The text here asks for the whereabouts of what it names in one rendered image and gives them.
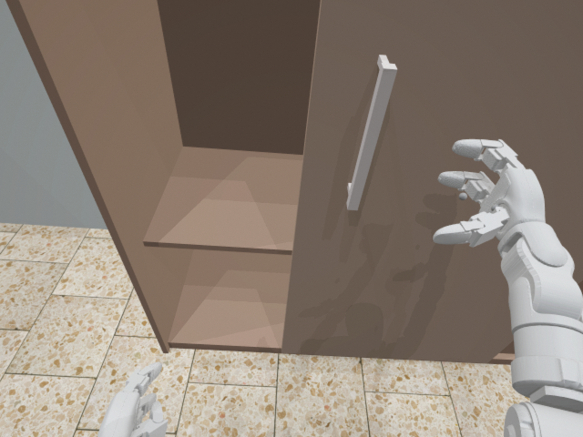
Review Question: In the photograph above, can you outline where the left robot hand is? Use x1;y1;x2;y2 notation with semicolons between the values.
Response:
97;361;168;437

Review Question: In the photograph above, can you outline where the handle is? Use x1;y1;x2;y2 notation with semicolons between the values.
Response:
346;55;397;210

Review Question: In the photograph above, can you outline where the right robot forearm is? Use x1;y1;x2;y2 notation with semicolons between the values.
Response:
497;221;583;414

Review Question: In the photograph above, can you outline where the robot right upper arm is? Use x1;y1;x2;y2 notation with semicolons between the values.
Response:
504;401;583;437

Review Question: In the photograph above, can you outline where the right robot hand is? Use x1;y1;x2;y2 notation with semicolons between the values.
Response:
433;139;546;248

